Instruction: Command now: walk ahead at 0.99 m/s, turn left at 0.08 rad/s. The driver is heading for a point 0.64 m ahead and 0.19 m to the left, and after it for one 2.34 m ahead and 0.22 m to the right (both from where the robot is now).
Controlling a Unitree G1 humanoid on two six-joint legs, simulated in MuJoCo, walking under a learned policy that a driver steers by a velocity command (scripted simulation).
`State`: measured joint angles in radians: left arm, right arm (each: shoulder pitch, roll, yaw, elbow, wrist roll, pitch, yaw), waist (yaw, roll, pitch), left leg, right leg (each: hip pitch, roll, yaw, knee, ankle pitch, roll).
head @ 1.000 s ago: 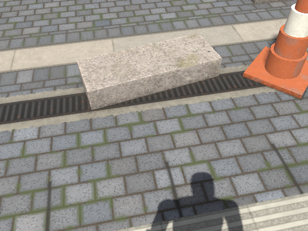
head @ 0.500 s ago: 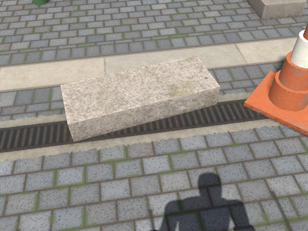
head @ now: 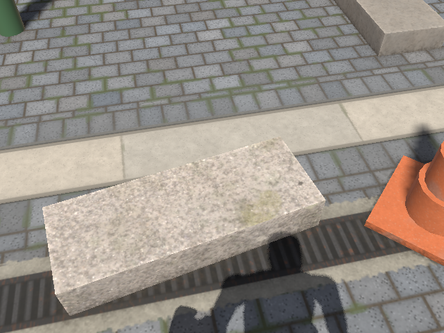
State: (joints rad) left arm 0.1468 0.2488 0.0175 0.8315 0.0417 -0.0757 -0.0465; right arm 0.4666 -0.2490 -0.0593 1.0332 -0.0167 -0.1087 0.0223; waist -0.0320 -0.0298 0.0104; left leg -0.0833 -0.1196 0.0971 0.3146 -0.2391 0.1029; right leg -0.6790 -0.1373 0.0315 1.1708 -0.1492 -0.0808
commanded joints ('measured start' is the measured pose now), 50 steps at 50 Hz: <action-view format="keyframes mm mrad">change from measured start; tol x64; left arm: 1 -127 44 -10 -104 8 -1 -13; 50 75 35 63 -127 -32 90 8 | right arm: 1 -36 -73 -1 -69 16 -39 6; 32 -914 116 133 -640 42 47 -54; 39 108 -314 -47 -343 -18 74 -4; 50 -200 -45 -10 -163 4 -49 -3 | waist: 1 26 28 168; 13 98 -363 -490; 33 45 54 331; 39 -255 170 -660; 50 89 115 59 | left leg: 1 -182 222 -206 -299 123 110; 10 176 257 -228 168 1054 44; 13 -492 24 -179 1108 -190 14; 29 -1465 177 -232 1720 -270 111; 33 -1468 161 -2 1422 -441 111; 38 350 399 -710 560 -225 227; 50 -308 252 97 -90 370 -85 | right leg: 1 -47 -25 -67 -224 166 34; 13 1149 -361 711 -808 -342 -100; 31 906 -207 -164 -1019 225 -20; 37 344 -125 -129 -378 1866 -89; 39 222 224 93 536 -23 8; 50 63 96 -121 -34 248 -14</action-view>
